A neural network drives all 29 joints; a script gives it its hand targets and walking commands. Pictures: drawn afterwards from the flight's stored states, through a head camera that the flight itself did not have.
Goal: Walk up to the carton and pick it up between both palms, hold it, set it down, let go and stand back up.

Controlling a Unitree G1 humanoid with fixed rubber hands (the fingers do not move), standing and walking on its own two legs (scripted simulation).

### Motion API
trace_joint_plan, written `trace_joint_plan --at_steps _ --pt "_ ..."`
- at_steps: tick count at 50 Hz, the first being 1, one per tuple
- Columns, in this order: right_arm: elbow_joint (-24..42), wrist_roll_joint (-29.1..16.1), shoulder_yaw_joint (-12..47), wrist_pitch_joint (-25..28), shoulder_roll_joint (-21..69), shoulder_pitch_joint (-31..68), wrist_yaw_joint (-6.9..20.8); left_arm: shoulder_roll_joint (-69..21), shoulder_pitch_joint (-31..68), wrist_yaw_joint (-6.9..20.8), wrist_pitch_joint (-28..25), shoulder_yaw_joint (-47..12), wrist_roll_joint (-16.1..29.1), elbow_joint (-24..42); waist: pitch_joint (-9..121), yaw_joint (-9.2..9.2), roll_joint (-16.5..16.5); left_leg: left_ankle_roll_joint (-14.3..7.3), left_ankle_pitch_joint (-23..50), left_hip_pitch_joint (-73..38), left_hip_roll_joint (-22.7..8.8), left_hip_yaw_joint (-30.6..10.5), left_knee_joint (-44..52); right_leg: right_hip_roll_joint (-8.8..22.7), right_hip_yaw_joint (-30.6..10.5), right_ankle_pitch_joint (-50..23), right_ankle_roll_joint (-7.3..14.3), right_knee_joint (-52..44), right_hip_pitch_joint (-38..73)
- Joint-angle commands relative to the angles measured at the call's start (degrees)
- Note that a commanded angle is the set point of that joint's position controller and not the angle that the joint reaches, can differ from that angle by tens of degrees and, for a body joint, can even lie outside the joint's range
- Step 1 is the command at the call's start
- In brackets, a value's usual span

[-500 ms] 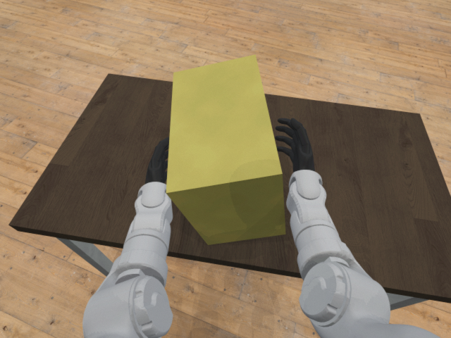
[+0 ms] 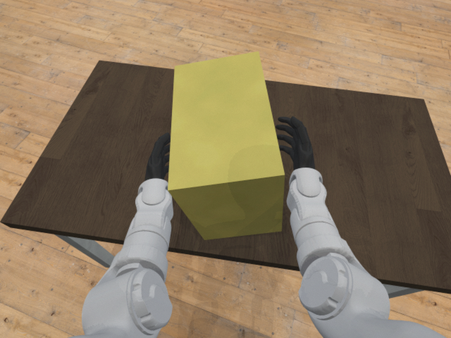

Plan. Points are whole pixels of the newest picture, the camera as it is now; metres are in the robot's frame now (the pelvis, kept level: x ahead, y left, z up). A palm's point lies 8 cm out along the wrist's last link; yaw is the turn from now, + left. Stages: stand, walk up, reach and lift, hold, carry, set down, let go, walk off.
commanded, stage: set down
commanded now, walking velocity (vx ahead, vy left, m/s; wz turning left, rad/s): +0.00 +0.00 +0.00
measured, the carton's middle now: (229, 151) +0.49 -0.02 -0.03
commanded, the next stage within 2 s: none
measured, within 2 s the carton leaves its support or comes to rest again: rests again in 1.32 s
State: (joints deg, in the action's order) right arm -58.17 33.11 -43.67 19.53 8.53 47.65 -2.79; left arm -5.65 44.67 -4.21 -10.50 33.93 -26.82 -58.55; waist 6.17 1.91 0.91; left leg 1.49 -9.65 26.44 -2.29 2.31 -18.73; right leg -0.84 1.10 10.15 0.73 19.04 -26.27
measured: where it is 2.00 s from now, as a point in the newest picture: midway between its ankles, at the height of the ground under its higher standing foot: outside the picture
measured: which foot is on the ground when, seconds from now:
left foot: down 0.00-1.00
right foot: down 0.00-1.00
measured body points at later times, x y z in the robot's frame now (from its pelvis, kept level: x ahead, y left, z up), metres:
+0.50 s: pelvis +0.00 +0.00 +0.00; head +0.10 +0.01 +0.44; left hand +0.43 +0.12 +0.00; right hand +0.43 -0.15 +0.03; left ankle -0.03 +0.13 -0.74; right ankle -0.03 -0.11 -0.74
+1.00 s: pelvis +0.00 +0.00 +0.00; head +0.11 +0.01 +0.44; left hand +0.43 +0.12 +0.00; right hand +0.43 -0.15 +0.03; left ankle -0.03 +0.13 -0.74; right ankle -0.03 -0.11 -0.74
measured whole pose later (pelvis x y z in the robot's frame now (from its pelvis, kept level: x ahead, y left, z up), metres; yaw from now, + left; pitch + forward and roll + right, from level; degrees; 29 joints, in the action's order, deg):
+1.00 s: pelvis +0.00 +0.00 +0.00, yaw +0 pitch +19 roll +0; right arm -54.7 35.7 -46.6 19.2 10.1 46.8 -1.3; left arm -7.4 45.4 -4.3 -13.8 37.7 -31.1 -57.2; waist 6.4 2.4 1.9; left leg 1.4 -8.8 28.3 -2.4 2.3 -18.0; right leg -0.9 1.4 9.4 0.9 18.4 -28.1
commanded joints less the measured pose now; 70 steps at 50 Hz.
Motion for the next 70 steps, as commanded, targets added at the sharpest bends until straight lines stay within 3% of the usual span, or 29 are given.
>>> trace_joint_plan --at_steps 1,13,31,70 --pt "-8.3 3.7 14.0 1.2 27.7 21.3 7.7 -23.7 37.9 3.3 -6.6 -12.7 -1.5 3.6 36.4 0.25 -2.3 0.5 29.3 -17.6 -0.4 4.3 -4.5 0.9 6.0 -35.4 -3.2 3.9 14.6" --pt "-6.1 5.1 13.3 1.7 27.5 22.2 7.8 -21.8 36.4 4.0 -7.6 -9.2 -3.2 0.1 35.0 -0.62 -0.4 -0.9 20.9 -8.6 0.6 5.2 -1.2 2.1 4.6 -37.5 -4.1 5.3 22.2" --pt "-5.3 6.1 10.5 0.7 26.4 19.2 8.4 -22.4 33.0 3.7 -6.4 -8.2 -5.3 1.9 32.3 -0.34 -2.0 -0.2 25.3 -14.1 0.0 4.7 -2.4 1.3 5.5 -30.9 -3.0 2.8 15.3" --pt "-2.5 7.3 9.0 -1.9 25.5 14.1 9.0 -20.2 26.7 4.6 -5.6 -4.9 -7.7 2.3 27.9 -0.65 -0.9 -1.9 23.6 -13.3 0.6 4.6 -2.9 1.4 4.7 -27.9 -3.7 2.8 11.6"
